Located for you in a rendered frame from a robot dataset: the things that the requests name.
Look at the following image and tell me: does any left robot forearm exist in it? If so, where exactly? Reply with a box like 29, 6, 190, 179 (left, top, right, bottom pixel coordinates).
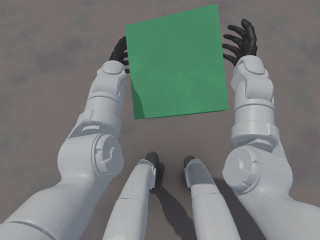
57, 60, 126, 165

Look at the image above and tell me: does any carton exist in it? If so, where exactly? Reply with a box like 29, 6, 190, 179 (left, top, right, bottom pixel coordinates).
125, 3, 229, 120

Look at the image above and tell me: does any left robot hand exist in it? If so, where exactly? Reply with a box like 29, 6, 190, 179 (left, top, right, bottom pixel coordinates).
109, 36, 130, 74

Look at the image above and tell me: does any right robot forearm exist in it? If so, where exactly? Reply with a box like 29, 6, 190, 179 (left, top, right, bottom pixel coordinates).
230, 55, 288, 162

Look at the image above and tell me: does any right robot hand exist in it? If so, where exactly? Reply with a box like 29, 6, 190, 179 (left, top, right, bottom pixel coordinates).
222, 19, 258, 68

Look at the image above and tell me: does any robot right thigh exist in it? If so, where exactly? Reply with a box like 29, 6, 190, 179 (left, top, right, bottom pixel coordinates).
184, 163, 241, 240

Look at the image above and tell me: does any left robot upper arm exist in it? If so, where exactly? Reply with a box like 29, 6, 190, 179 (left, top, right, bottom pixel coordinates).
0, 132, 125, 240

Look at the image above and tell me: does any right robot foot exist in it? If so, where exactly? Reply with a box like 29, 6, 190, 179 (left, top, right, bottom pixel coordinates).
184, 155, 195, 191

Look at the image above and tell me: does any right robot upper arm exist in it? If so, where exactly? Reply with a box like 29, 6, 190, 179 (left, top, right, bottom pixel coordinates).
222, 145, 320, 240

